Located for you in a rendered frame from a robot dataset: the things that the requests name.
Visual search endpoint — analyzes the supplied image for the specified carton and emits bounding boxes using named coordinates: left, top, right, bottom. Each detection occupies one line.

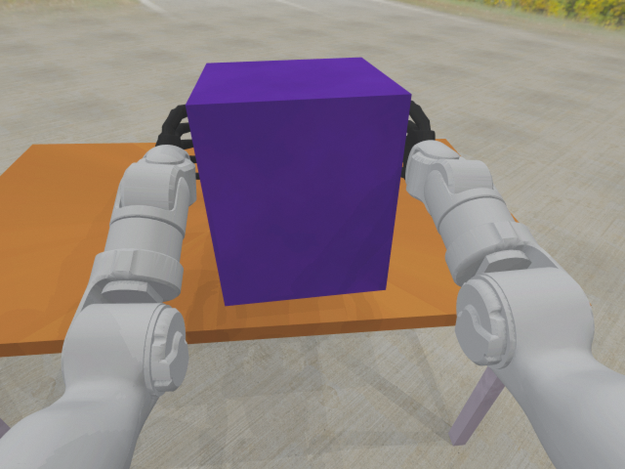
left=186, top=58, right=412, bottom=306

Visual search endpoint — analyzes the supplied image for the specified left robot hand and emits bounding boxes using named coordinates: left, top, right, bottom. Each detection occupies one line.
left=155, top=105, right=200, bottom=180

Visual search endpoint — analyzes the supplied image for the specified robot right forearm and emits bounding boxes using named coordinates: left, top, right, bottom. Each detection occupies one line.
left=405, top=140, right=595, bottom=343

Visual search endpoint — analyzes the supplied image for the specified left robot upper arm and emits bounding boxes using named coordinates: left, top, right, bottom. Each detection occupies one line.
left=0, top=303, right=189, bottom=469

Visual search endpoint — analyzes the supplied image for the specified right robot upper arm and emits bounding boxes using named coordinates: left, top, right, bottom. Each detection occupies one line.
left=455, top=267, right=625, bottom=469

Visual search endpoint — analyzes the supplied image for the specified right robot hand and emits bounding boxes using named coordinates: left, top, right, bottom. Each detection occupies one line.
left=400, top=101, right=436, bottom=180

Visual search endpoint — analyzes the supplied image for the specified robot left forearm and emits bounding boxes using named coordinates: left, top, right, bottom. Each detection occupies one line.
left=62, top=145, right=196, bottom=385

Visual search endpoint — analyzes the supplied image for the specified table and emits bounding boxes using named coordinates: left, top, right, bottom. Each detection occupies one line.
left=0, top=139, right=592, bottom=446

